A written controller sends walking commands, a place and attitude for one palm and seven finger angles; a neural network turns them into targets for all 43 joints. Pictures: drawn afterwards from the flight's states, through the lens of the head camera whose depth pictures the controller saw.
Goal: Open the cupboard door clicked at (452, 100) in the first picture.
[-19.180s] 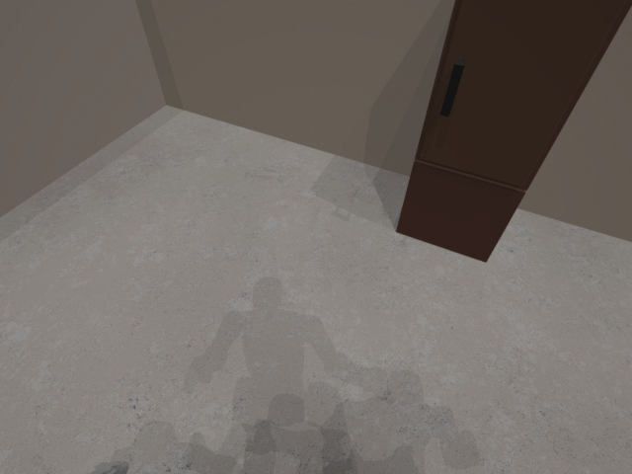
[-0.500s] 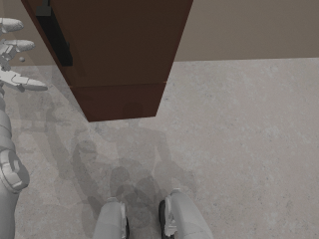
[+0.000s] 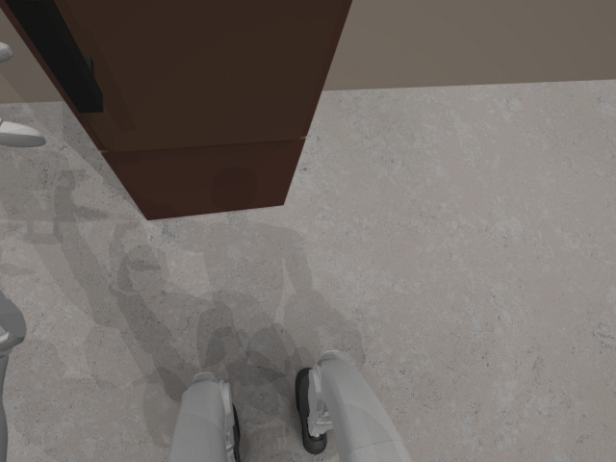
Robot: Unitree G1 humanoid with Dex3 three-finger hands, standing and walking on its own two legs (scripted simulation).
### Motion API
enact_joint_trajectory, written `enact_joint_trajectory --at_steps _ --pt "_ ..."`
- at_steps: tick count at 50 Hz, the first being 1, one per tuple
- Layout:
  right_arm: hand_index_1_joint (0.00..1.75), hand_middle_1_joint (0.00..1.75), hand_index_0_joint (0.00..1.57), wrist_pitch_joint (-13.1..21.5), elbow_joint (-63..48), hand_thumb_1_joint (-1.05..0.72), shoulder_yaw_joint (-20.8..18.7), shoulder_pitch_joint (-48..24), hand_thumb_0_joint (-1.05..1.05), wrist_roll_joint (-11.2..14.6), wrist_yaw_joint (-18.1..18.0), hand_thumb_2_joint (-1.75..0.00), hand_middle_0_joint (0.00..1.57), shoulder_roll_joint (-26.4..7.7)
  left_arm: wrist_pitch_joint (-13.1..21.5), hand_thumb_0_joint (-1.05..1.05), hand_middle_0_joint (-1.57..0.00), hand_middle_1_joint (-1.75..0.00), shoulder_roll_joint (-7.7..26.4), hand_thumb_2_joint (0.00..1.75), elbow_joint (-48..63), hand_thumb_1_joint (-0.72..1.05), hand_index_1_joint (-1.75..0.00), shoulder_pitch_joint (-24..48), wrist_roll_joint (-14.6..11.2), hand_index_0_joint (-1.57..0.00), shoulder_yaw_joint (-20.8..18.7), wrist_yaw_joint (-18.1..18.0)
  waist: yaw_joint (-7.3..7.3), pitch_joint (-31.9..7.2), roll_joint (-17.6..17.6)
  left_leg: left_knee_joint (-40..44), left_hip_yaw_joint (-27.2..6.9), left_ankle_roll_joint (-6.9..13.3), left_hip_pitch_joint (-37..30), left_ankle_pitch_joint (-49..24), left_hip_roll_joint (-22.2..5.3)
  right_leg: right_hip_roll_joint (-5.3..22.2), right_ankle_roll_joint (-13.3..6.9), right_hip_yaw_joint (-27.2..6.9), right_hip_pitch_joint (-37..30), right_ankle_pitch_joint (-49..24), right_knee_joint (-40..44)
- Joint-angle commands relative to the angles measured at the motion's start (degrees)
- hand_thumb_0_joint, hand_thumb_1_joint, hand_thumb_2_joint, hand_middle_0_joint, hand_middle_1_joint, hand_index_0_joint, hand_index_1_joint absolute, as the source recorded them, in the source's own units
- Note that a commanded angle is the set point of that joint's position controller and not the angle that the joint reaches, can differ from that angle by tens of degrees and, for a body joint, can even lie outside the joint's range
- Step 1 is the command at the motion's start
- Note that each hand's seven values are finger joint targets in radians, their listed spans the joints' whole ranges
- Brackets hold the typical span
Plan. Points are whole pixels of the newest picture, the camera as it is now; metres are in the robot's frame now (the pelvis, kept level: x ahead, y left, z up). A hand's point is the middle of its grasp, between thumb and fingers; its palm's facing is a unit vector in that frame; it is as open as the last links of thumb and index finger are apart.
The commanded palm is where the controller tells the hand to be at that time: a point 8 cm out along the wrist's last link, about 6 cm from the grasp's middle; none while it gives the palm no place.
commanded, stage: move the hooked fingers beside the handle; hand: left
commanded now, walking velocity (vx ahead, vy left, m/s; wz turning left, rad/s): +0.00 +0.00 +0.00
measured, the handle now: (63, 37) +0.58 +0.22 +0.06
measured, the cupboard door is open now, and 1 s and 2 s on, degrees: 0 0 0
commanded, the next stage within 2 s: slide the fingers in behind the handle in 0.46 s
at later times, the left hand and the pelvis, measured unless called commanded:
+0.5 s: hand out of the picture +0.52 +0.27 +0.05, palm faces +0.08 -1.00 -0.02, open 14.0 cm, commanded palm +0.51 +0.30 +0.06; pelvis +0.00 +0.00 +0.01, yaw +1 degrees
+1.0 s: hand (30, 84) +0.52 +0.24 +0.05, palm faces +0.07 -1.00 -0.01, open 14.0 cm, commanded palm +0.51 +0.27 +0.06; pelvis +0.00 +0.00 +0.01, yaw +1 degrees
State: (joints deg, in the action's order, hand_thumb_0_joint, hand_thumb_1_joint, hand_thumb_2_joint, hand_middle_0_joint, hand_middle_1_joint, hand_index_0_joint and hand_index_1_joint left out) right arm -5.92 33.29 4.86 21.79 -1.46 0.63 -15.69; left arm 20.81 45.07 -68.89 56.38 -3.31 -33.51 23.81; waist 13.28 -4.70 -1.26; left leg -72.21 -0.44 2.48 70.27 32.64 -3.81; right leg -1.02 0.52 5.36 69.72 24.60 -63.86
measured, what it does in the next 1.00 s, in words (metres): stands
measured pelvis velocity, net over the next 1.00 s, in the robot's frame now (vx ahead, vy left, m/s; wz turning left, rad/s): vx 0.00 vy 0.00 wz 0.02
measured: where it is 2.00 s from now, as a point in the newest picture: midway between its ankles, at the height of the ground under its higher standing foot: (271, 441)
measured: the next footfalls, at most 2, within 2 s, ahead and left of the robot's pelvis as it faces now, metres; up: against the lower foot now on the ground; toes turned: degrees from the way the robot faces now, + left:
none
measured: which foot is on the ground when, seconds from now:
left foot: down 0.00-1.00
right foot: down 0.00-1.00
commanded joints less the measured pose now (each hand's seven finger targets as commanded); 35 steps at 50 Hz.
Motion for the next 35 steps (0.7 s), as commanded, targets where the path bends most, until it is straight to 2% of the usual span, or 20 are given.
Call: enact_joint_trajectory --at_steps 1,5,7,9,12,14,16,18,19,21,23,25,26,27,28,29,31,33,34,35 --pt "0.30 0.30 0.20 0.4 -0.5 -0.90 -4.7 12.5 0.00 0.0 -1.1 -0.90 0.20 -12.4 3.1 0.00 -0.30 -1.20 16.4 0.30 12.6 -0.50 -1.20 22.5 -1.6 -0.30 0.5 0.3 -0.04 -33.7 -15.1 8.0 -5.6 -0.9 -29.3 -35.2 0.4 -1.8 -1.5 -1.9 -15.2 -17.3 4.7" --pt "0.30 0.30 0.20 0.4 0.2 -0.90 -5.4 13.0 0.00 -0.3 -0.9 -0.90 0.20 -12.2 3.8 0.00 -0.30 -1.20 13.2 0.30 16.9 -0.50 -1.20 22.3 -2.2 -0.30 1.9 -0.3 -0.67 -37.3 -18.4 8.3 -7.2 -2.5 -37.3 -42.9 -0.3 -1.8 -1.6 -1.0 -12.1 -16.9 4.9" --pt "0.30 0.30 0.20 0.3 0.8 -0.90 -5.5 13.0 0.00 -0.3 -0.7 -0.90 0.20 -11.9 3.3 0.00 -0.30 -1.20 8.9 0.30 14.7 -0.50 -1.20 21.9 -2.7 -0.30 4.2 -0.5 0.31 -34.6 -17.3 8.4 -7.7 -2.8 -38.2 -43.8 -0.6 -2.0 -1.6 -0.6 -9.7 -16.2 5.6" --pt "0.30 0.30 0.20 0.1 0.4 -0.90 -5.4 12.8 0.00 -0.2 -0.9 -0.90 0.20 -12.2 2.6 0.00 -0.30 -1.20 10.7 0.30 11.9 -0.50 -1.20 19.4 -2.5 -0.30 2.5 -1.2 -0.27 -32.2 -14.2 8.9 -6.8 -2.2 -34.1 -40.1 -0.1 -2.0 -1.5 -0.9 -12.0 -16.1 5.8" --pt "0.30 0.30 0.20 0.0 -0.2 -0.90 -5.2 12.5 0.00 -0.4 -0.8 -0.90 0.20 -12.0 3.3 0.00 -0.30 -1.20 11.4 0.30 14.1 -0.50 -1.20 21.2 -1.5 -0.30 2.8 -2.3 -0.63 -32.9 -16.7 9.1 -6.7 -2.6 -35.0 -41.3 0.0 -1.8 -1.7 -1.0 -11.9 -16.5 5.3" --pt "0.30 0.30 0.20 -0.1 -0.9 -0.90 -5.4 12.3 0.00 -0.5 -0.6 -0.90 0.20 -11.8 4.5 0.00 -0.30 -1.20 11.9 0.30 16.1 -0.50 -1.20 19.5 -1.5 -0.30 1.7 -3.1 -1.59 -34.8 -15.7 9.2 -6.9 -2.9 -36.0 -43.3 0.0 -1.9 -1.8 -1.0 -13.9 -17.6 5.2" --pt "0.30 0.30 0.20 0.0 -0.9 -0.90 -5.5 11.9 0.00 -0.5 -0.4 -0.90 0.20 -11.4 5.3 0.00 -0.30 -1.20 9.8 0.30 16.2 -0.50 -1.20 20.0 -2.0 -0.30 2.6 -3.3 -0.95 -34.3 -15.3 8.9 -6.7 -2.7 -35.7 -42.9 0.0 -2.0 -1.8 -1.1 -13.6 -18.0 5.1" --pt "0.30 0.30 0.20 -0.1 -1.3 -0.90 -5.5 11.5 0.00 -0.3 -0.4 -0.90 0.20 -11.6 5.6 0.00 -0.30 -1.20 11.8 0.30 15.4 -0.50 -1.20 18.2 -1.8 -0.30 1.2 -3.4 -2.01 -34.2 -15.1 9.5 -6.2 -2.7 -34.6 -41.3 0.2 -1.9 -1.8 -1.3 -15.5 -17.5 5.4" --pt "0.30 0.30 0.20 -0.1 -1.2 -0.90 -5.3 11.1 0.00 -0.2 -0.3 -0.90 0.20 -11.3 5.4 0.00 -0.30 -1.20 9.4 0.30 14.3 -0.50 -1.20 18.3 -1.9 -0.30 2.9 -3.3 -1.27 -32.7 -13.6 9.7 -5.8 -2.2 -33.1 -38.8 0.4 -2.0 -1.6 -1.4 -15.7 -17.1 5.7" --pt "0.30 0.30 0.20 -0.1 -1.4 -0.90 -5.2 11.0 0.00 0.0 -0.7 -0.90 0.20 -11.8 5.0 0.00 -0.30 -1.20 11.1 0.30 11.7 -0.50 -1.20 17.5 -1.9 -0.30 1.7 -3.3 -0.97 -30.3 -11.2 9.7 -5.2 -1.5 -29.6 -34.5 0.6 -2.0 -1.6 -1.7 -16.4 -16.4 5.9" --pt "0.30 0.30 0.20 0.1 -1.5 -0.90 -4.9 10.6 0.00 0.0 -0.9 -0.90 0.20 -11.9 5.1 0.00 -0.30 -1.20 13.5 0.30 11.9 -0.50 -1.20 19.2 -1.4 -0.30 1.0 -3.2 -1.28 -30.9 -12.0 9.9 -5.0 -1.4 -27.9 -32.2 1.0 -1.8 -1.6 -2.1 -17.6 -15.9 5.6" --pt "0.30 0.30 0.20 0.3 -1.6 -0.90 -4.9 10.4 0.00 0.0 -1.0 -0.90 0.20 -11.8 5.7 0.00 -0.30 -1.20 13.1 0.30 12.6 -0.50 -1.20 20.1 -1.4 -0.30 1.5 -2.9 -0.92 -31.8 -11.6 9.5 -4.8 -1.2 -27.6 -31.0 1.0 -1.8 -1.5 -2.3 -17.7 -15.6 5.5" --pt "0.30 0.30 0.20 0.4 -1.4 -0.90 -4.9 10.6 0.00 0.0 -1.0 -0.90 0.20 -11.7 6.4 0.00 -0.30 -1.20 12.3 0.30 13.8 -0.50 -1.20 21.5 -1.8 -0.30 2.1 -2.7 -0.53 -32.1 -13.7 9.5 -5.3 -1.5 -29.6 -33.0 0.8 -1.8 -1.7 -2.0 -16.3 -16.0 5.2" --pt "0.30 0.30 0.20 0.4 -1.1 -0.90 -5.1 10.8 0.00 -0.2 -1.0 -0.90 0.20 -11.9 6.9 0.00 -0.30 -1.20 13.9 0.30 14.8 -0.50 -1.20 21.4 -1.9 -0.30 0.8 -2.5 -1.24 -34.4 -14.1 9.3 -5.4 -1.7 -30.9 -33.9 0.7 -1.8 -1.7 -2.1 -16.9 -16.2 5.2" --pt "0.30 0.30 0.20 0.4 -1.0 -0.90 -5.2 10.8 0.00 -0.1 -1.0 -0.90 0.20 -11.9 7.0 0.00 -0.30 -1.20 12.9 0.30 14.6 -0.50 -1.20 20.8 -2.1 -0.30 1.4 -2.2 -1.12 -34.9 -14.7 9.3 -5.8 -2.0 -32.0 -35.3 0.7 -1.8 -1.7 -2.0 -16.3 -16.2 5.1" --pt "0.30 0.30 0.20 0.4 -0.7 -0.90 -5.2 10.7 0.00 0.0 -0.9 -0.90 0.20 -11.6 6.6 0.00 -0.30 -1.20 10.0 0.30 13.1 -0.50 -1.20 20.2 -2.4 -0.30 3.2 -1.7 -0.68 -34.0 -13.5 9.0 -5.5 -1.7 -31.4 -34.3 0.8 -1.9 -1.6 -2.0 -15.9 -16.0 5.3" --pt "0.30 0.30 0.20 0.4 -0.5 -0.90 -5.1 10.9 0.00 0.2 -1.0 -0.90 0.20 -11.9 5.6 0.00 -0.30 -1.20 8.8 0.30 9.9 -0.50 -1.20 19.3 -3.0 -0.30 3.8 -1.2 0.08 -31.0 -11.8 9.1 -5.4 -1.3 -29.4 -31.9 0.8 -1.9 -1.6 -1.9 -14.6 -14.9 5.6" --pt "0.30 0.30 0.20 0.3 -0.4 -0.90 -5.0 10.8 0.00 0.2 -1.2 -0.90 0.20 -12.1 4.7 0.00 -0.30 -1.20 10.1 0.30 10.3 -0.50 -1.20 21.7 -2.5 -0.30 3.9 -1.4 0.01 -30.8 -12.3 9.5 -5.4 -1.2 -27.6 -29.3 1.0 -1.7 -1.5 -2.0 -15.0 -13.7 5.6" --pt "0.30 0.30 0.20 0.5 -0.3 -0.90 -5.0 10.8 0.00 0.2 -1.2 -0.90 0.20 -12.0 4.4 0.00 -0.30 -1.20 8.8 0.30 10.1 -0.50 -1.20 22.4 -2.3 -0.30 5.0 -1.6 0.56 -30.7 -12.1 9.3 -5.3 -1.0 -27.4 -28.3 1.1 -1.7 -1.4 -2.1 -14.6 -13.2 5.8" --pt "0.30 0.30 0.20 0.6 -0.2 -0.90 -5.1 11.1 0.00 0.0 -1.3 -0.90 0.20 -12.1 4.7 0.00 -0.30 -1.20 11.0 0.30 11.9 -0.50 -1.20 23.4 -2.1 -0.30 3.4 -2.1 -0.04 -32.2 -12.5 9.2 -5.5 -1.1 -27.7 -29.0 1.0 -1.6 -1.5 -2.1 -15.5 -13.8 5.5"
